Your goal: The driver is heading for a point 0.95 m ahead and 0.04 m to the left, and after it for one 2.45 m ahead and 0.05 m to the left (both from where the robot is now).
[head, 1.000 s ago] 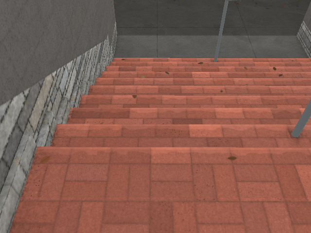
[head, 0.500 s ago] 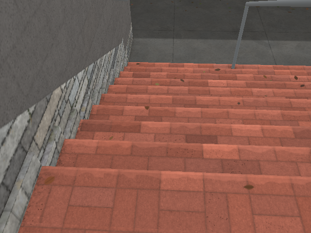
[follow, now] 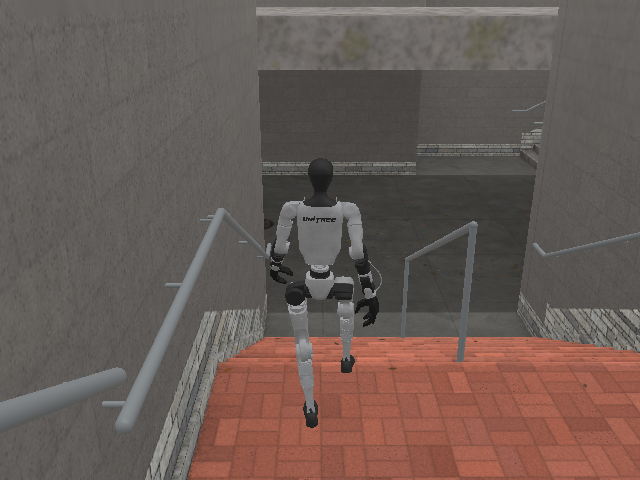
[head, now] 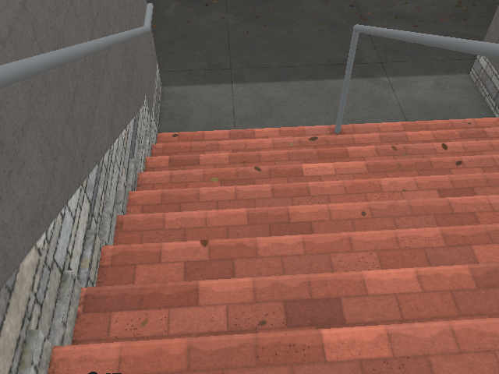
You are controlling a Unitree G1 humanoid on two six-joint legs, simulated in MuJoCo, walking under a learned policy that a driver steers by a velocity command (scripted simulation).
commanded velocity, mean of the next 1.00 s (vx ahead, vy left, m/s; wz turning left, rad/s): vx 1.00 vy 0.00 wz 0.00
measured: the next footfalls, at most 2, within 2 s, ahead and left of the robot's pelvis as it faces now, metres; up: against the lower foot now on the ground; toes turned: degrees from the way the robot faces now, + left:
right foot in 0.14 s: +0.30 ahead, -0.08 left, +0.00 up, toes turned -3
left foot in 0.52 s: +0.56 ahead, +0.10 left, -0.15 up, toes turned +2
